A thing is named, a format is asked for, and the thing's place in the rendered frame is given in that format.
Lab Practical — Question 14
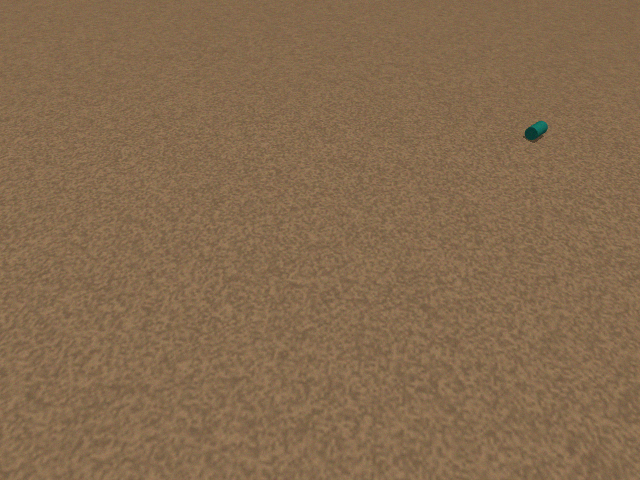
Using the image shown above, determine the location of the can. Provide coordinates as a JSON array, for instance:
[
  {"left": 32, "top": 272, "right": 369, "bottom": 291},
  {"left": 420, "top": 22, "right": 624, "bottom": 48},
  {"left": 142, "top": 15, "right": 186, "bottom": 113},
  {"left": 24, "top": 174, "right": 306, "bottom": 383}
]
[{"left": 525, "top": 121, "right": 548, "bottom": 140}]

